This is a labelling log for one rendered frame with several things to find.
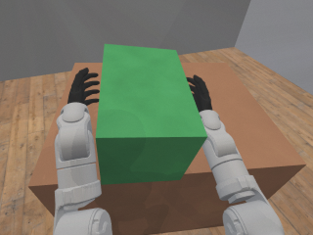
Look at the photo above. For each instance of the pedestal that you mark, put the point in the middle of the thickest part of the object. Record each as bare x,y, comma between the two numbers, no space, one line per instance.
148,208

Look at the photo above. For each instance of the left robot upper arm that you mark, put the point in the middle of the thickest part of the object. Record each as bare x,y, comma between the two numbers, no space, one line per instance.
86,222

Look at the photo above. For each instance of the left robot forearm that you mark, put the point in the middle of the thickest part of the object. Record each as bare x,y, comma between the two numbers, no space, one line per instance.
78,184

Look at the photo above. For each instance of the right robot upper arm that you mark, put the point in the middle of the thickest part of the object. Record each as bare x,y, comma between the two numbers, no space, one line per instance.
251,218

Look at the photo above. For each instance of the robot left hand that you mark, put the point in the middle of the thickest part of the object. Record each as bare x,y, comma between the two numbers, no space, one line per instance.
77,93

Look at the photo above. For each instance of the robot right hand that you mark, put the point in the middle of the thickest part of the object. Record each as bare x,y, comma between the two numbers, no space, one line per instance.
201,94

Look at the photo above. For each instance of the right robot forearm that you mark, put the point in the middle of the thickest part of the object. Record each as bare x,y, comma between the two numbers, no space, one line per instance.
234,184

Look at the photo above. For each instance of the carton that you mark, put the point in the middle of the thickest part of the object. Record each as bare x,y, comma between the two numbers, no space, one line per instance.
149,128

